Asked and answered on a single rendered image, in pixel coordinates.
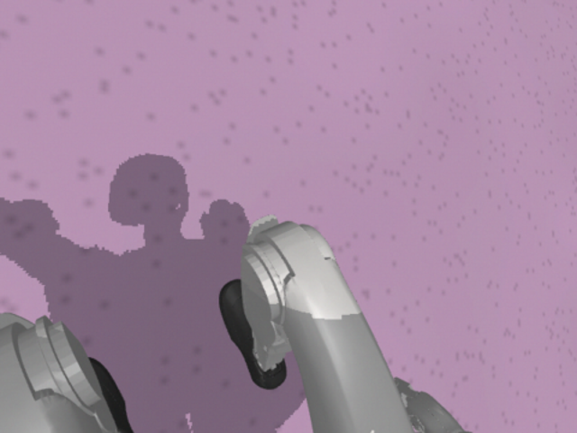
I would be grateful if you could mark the left robot foot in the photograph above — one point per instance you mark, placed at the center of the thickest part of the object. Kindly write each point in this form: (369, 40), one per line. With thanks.
(113, 397)

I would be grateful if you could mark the right robot hand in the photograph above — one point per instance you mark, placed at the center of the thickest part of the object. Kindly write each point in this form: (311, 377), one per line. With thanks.
(425, 413)

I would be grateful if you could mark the right robot foot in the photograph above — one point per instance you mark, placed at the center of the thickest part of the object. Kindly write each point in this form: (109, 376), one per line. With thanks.
(231, 306)

